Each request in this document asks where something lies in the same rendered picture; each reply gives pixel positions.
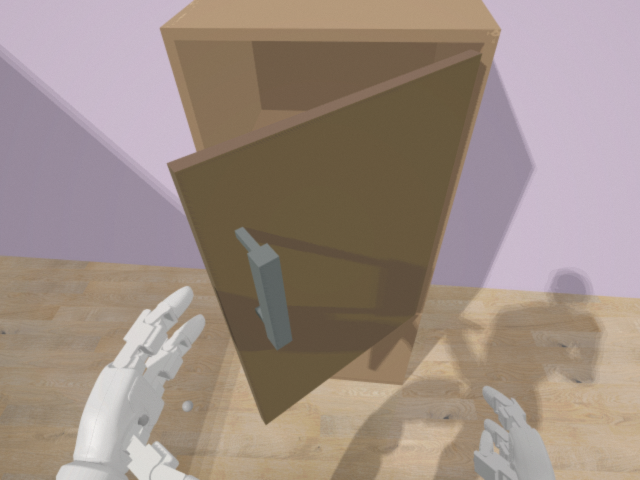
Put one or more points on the cupboard door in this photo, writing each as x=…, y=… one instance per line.
x=349, y=195

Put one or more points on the robot right hand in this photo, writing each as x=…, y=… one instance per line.
x=522, y=453

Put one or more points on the handle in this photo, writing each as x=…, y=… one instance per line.
x=267, y=275

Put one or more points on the robot left hand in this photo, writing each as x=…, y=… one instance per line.
x=109, y=433

